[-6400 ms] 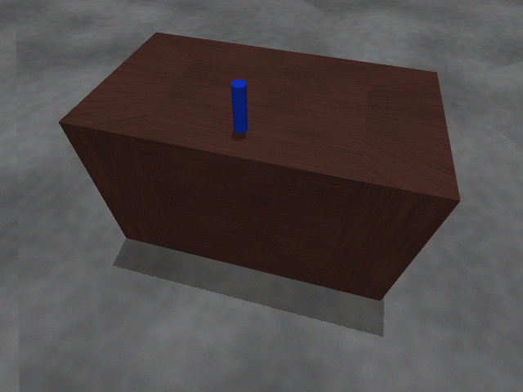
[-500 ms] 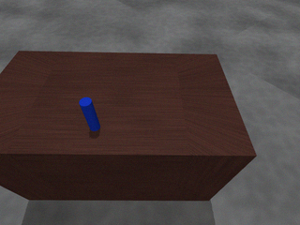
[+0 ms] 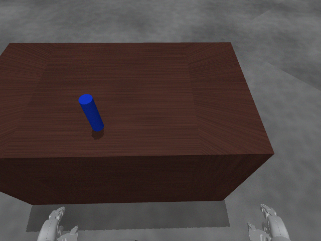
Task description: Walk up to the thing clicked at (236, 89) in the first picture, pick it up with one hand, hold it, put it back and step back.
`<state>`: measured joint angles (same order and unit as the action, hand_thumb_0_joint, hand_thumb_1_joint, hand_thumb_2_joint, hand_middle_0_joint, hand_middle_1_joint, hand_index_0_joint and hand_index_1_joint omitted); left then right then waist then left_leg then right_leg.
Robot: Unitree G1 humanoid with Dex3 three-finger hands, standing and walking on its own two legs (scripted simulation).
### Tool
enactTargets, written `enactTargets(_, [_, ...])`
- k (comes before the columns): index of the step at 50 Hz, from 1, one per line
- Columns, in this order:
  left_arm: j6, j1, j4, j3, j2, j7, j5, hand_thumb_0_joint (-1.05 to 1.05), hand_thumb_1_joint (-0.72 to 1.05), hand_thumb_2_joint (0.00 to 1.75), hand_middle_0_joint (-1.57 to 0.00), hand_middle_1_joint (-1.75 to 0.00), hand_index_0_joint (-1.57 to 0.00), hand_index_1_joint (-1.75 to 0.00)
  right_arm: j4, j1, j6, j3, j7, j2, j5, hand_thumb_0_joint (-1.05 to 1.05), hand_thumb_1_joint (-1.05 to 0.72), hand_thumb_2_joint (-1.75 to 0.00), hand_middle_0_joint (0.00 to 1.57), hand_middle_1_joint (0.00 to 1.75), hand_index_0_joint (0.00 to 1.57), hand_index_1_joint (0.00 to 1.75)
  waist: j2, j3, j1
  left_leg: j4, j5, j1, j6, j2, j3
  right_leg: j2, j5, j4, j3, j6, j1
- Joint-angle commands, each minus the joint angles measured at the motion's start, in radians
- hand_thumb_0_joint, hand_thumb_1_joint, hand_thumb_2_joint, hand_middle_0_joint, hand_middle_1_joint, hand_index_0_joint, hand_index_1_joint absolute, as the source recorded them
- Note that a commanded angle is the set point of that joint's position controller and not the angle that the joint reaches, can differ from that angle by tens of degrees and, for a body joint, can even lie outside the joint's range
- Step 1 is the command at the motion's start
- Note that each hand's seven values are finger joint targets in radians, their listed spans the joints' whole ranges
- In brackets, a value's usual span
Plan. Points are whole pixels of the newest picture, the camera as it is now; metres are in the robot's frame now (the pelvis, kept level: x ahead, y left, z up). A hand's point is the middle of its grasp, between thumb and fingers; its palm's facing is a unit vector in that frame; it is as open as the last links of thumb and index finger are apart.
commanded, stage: rise first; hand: left
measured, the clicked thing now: (92, 114) +0.48 +0.24 -0.05
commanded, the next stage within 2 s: go down in 1.28 s
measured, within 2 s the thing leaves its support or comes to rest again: neither
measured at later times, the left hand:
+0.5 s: hand (62, 207) +0.20 +0.26 -0.07, palm faces +0.25 -0.90 -0.35, open 17.2 cm
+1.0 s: hand (50, 203) +0.20 +0.27 -0.02, palm faces +0.30 -0.88 -0.36, open 17.5 cm
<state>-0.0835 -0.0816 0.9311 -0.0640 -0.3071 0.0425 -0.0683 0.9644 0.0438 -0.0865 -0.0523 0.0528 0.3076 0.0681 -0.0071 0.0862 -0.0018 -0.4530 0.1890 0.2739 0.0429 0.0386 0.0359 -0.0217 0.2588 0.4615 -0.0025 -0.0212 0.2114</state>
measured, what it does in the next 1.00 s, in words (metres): stands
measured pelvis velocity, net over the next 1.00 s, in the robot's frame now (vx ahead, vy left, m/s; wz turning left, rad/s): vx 0.02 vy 0.00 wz -0.01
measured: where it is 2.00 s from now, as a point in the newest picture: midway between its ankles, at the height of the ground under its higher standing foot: outside the picture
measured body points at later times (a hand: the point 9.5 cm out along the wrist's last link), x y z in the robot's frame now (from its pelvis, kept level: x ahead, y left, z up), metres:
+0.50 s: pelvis +0.02 +0.01 +0.00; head +0.04 +0.00 +0.45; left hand +0.18 +0.31 -0.05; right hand +0.18 -0.25 -0.09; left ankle +0.03 +0.15 -0.74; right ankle -0.01 -0.13 -0.74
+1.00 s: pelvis +0.02 +0.00 +0.00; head +0.03 -0.01 +0.45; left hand +0.18 +0.31 +0.00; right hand +0.17 -0.26 -0.08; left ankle +0.03 +0.15 -0.74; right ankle -0.01 -0.13 -0.74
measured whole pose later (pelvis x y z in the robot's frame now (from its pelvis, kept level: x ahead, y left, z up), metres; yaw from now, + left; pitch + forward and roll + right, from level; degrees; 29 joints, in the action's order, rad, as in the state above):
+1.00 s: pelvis +0.02 +0.00 +0.00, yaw +0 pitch -2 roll +0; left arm -0.11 -0.36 0.25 -0.22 -0.29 0.06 -0.04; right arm 0.58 0.26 -0.06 -0.09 0.06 0.22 0.02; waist -0.02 0.04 -0.03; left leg -0.44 0.22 0.19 0.04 0.03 0.02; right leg -0.03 0.28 0.44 -0.01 -0.03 0.13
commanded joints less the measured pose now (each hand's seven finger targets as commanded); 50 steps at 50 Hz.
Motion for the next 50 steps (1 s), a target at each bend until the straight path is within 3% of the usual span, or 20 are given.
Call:
enactTargets(1, [-0.048,-0.005,-0.185,-0.161,-0.239,0.034,0.034,0.0,0.15,0.23,-0.07,-0.08,-0.07,-0.07,-0.108,0.085,-0.031,-0.144,0.024,0.178,-0.028,0.0,-0.1,-0.21,0.05,0.05,0.05,0.05,-0.034,-0.305,0.016,0.011,-0.154,-0.118,-0.042,-0.037,-0.079,0.02,-0.217,-0.038,0.035,0.023,0.019])
enactTargets(2, [-0.033,-0.104,-0.137,-0.176,-0.238,0.036,0.036,0.0,0.08,0.19,-0.07,-0.08,-0.08,-0.07,-0.09,0.142,-0.019,-0.15,0.025,0.188,-0.03,0.0,-0.02,-0.18,0.05,0.05,0.05,0.05,-0.014,-0.29,-0.001,0.018,-0.189,-0.119,-0.039,-0.04,-0.08,0.025,-0.238,-0.046,0.041,0.022,0.012])
enactTargets(5, [-0.03,-0.117,-0.253,-0.182,-0.203,0.034,0.035,0.0,-0.09,0.12,-0.06,-0.07,-0.07,-0.05,-0.209,0.103,-0.011,-0.12,0.011,0.118,-0.024,0.0,0.16,-0.13,0.05,0.05,0.05,0.05,-0.02,-0.3,-0.029,0.026,-0.248,-0.122,-0.034,-0.046,-0.088,0.023,-0.285,-0.05,0.044,0.015,-0.026])
enactTargets(9, [-0.029,-0.014,-0.365,-0.143,-0.152,0.031,0.03,0.0,-0.33,0.08,-0.06,-0.06,-0.06,-0.06,-0.345,-0.028,-0.005,-0.081,0.011,0.081,-0.018,0.0,0.31,-0.09,0.05,0.05,0.05,0.05,0.017,-0.202,-0.021,0.05,-0.133,-0.077,-0.04,-0.041,-0.09,0.014,-0.169,-0.08,0.039,0.014,0.031])
enactTargets(14, [-0.048,-0.02,-0.5,-0.148,-0.166,0.047,0.037,0.0,-0.55,0.03,-0.06,-0.06,-0.07,-0.06,-0.391,0.028,-0.019,-0.101,0.027,0.104,-0.032,0.0,0.46,-0.05,0.05,0.05,0.05,0.05,-0.013,-0.226,-0.012,0.052,-0.133,-0.117,-0.038,-0.034,-0.085,0.021,-0.168,-0.071,0.039,0.019,0.005])
enactTargets(22, [-0.057,-0.111,-0.635,-0.193,-0.186,0.057,0.038,0.0,-0.55,0.02,-0.05,-0.06,-0.06,-0.06,-0.507,0.092,-0.026,-0.078,0.033,0.081,-0.038,0.0,0.51,-0.04,0.05,0.05,0.05,0.05,-0.012,-0.235,-0.014,0.042,-0.204,-0.151,-0.033,-0.034,-0.089,0.022,-0.234,-0.071,0.044,0.016,-0.045])
enactTargets(23, [-0.059,-0.137,-0.634,-0.19,-0.169,0.056,0.037,0.0,-0.56,0.02,-0.05,-0.06,-0.06,-0.05,-0.445,0.144,-0.019,-0.044,0.025,0.027,-0.038,0.0,0.51,-0.04,0.05,0.05,0.05,0.05,-0.034,-0.189,-0.03,0.046,-0.191,-0.129,-0.033,-0.035,-0.09,0.02,-0.219,-0.074,0.048,0.02,-0.036])
enactTargets(25, [-0.059,-0.151,-0.659,-0.202,-0.179,0.052,0.036,0.0,-0.55,0.02,-0.05,-0.06,-0.05,-0.05,-0.496,0.126,-0.023,-0.089,0.03,0.08,-0.041,0.0,0.52,-0.04,0.05,0.05,0.05,0.05,-0.03,-0.204,-0.016,0.046,-0.196,-0.146,-0.033,-0.036,-0.093,0.018,-0.232,-0.077,0.044,0.016,-0.041])
enactTargets(27, [-0.059,-0.152,-0.693,-0.2,-0.165,0.05,0.034,0.0,-0.54,0.02,-0.04,-0.06,-0.05,-0.05,-0.528,0.13,-0.027,-0.074,0.028,0.067,-0.041,0.0,0.53,-0.04,0.05,0.05,0.05,0.05,-0.025,-0.204,-0.018,0.048,-0.215,-0.158,-0.033,-0.033,-0.09,0.021,-0.247,-0.074,0.049,0.017,-0.053])
enactTargets(28, [-0.058,-0.153,-0.71,-0.209,-0.173,0.05,0.034,0.0,-0.54,0.03,-0.04,-0.05,-0.05,-0.05,-0.547,0.156,-0.026,-0.098,0.029,0.095,-0.042,0.0,0.54,-0.03,0.05,0.05,0.05,0.05,-0.026,-0.208,-0.006,0.048,-0.222,-0.17,-0.031,-0.031,-0.09,0.024,-0.256,-0.073,0.049,0.017,-0.052])
enactTargets(29, [-0.059,-0.176,-0.716,-0.215,-0.176,0.049,0.031,0.0,-0.54,0.02,-0.04,-0.05,-0.05,-0.05,-0.508,0.179,-0.021,-0.083,0.026,0.066,-0.039,0.0,0.54,-0.03,0.05,0.05,0.05,0.05,-0.034,-0.168,-0.024,0.051,-0.22,-0.149,-0.031,-0.034,-0.09,0.022,-0.251,-0.075,0.053,0.019,-0.043])
enactTargets(32, [-0.055,-0.176,-0.74,-0.2,-0.151,0.044,0.03,0.0,-0.54,0.02,-0.04,-0.05,-0.04,-0.05,-0.531,0.165,-0.025,-0.085,0.02,0.059,-0.039,0.0,0.53,-0.03,0.05,0.05,0.05,0.05,-0.037,-0.16,-0.015,0.055,-0.208,-0.154,-0.03,-0.033,-0.09,0.022,-0.242,-0.078,0.052,0.02,-0.041])
enactTargets(35, [-0.061,-0.193,-0.78,-0.223,-0.166,0.04,0.029,0.0,-0.55,0.02,-0.04,-0.05,-0.05,-0.05,-0.548,0.163,-0.024,-0.081,0.015,0.052,-0.04,0.0,0.53,-0.04,0.05,0.05,0.05,0.05,-0.026,-0.165,-0.024,0.053,-0.215,-0.156,-0.032,-0.034,-0.09,0.019,-0.247,-0.08,0.052,0.018,-0.05])
enactTargets(36, [-0.062,-0.191,-0.787,-0.212,-0.157,0.037,0.029,0.0,-0.56,0.03,-0.05,-0.05,-0.05,-0.05,-0.56,0.15,-0.025,-0.052,0.012,0.027,-0.039,0.0,0.52,-0.04,0.05,0.05,0.05,0.05,-0.018,-0.154,-0.026,0.054,-0.207,-0.154,-0.034,-0.035,-0.09,0.019,-0.24,-0.083,0.053,0.015,-0.047])
enactTargets(39, [-0.067,-0.192,-0.818,-0.238,-0.181,0.037,0.029,0.0,-0.56,0.03,-0.05,-0.05,-0.05,-0.05,-0.558,0.144,-0.026,-0.101,0.017,0.077,-0.046,0.0,0.52,-0.04,0.05,0.05,0.05,0.05,-0.029,-0.178,-0.017,0.054,-0.196,-0.167,-0.035,-0.035,-0.09,0.018,-0.232,-0.087,0.048,0.016,-0.052])
enactTargets(40, [-0.069,-0.185,-0.832,-0.236,-0.173,0.036,0.03,0.0,-0.56,0.03,-0.05,-0.05,-0.05,-0.05,-0.553,0.147,-0.029,-0.076,0.015,0.053,-0.046,0.0,0.52,-0.04,0.05,0.05,0.05,0.05,-0.023,-0.169,-0.024,0.058,-0.188,-0.167,-0.034,-0.033,-0.087,0.021,-0.22,-0.086,0.051,0.017,-0.056])
enactTargets(42, [-0.073,-0.214,-0.841,-0.25,-0.183,0.037,0.029,0.0,-0.56,0.03,-0.05,-0.05,-0.05,-0.05,-0.528,0.159,-0.028,-0.109,0.019,0.074,-0.049,0.0,0.52,-0.04,0.05,0.05,0.05,0.05,-0.047,-0.167,-0.023,0.058,-0.188,-0.169,-0.035,-0.035,-0.089,0.018,-0.225,-0.087,0.047,0.017,-0.053])
enactTargets(43, [-0.073,-0.209,-0.852,-0.233,-0.162,0.036,0.029,0.0,-0.57,0.03,-0.05,-0.05,-0.05,-0.05,-0.54,0.149,-0.028,-0.079,0.016,0.049,-0.049,0.0,0.52,-0.04,0.05,0.05,0.05,0.05,-0.02,-0.166,-0.027,0.061,-0.192,-0.167,-0.034,-0.031,-0.083,0.022,-0.221,-0.084,0.054,0.019,-0.057])
enactTargets(48, [-0.087,-0.22,-0.874,-0.258,-0.179,0.036,0.029,0.0,-0.58,0.04,-0.05,-0.06,-0.05,-0.06,-0.543,0.136,-0.03,-0.104,0.02,0.069,-0.051,0.0,0.51,-0.05,0.05,0.05,0.05,0.05,-0.015,-0.154,-0.03,0.064,-0.162,-0.161,-0.038,-0.038,-0.089,0.015,-0.197,-0.096,0.049,0.015,-0.054])
enactTargets(50, [-0.092,-0.217,-0.886,-0.251,-0.168,0.033,0.029,0.0,-0.58,0.04,-0.05,-0.06,-0.05,-0.06,-0.553,0.14,-0.033,-0.065,0.015,0.032,-0.048,0.0,0.51,-0.05,0.05,0.05,0.05,0.05,-0.026,-0.148,-0.032,0.07,-0.149,-0.161,-0.036,-0.036,-0.086,0.02,-0.178,-0.098,0.053,0.018,-0.053])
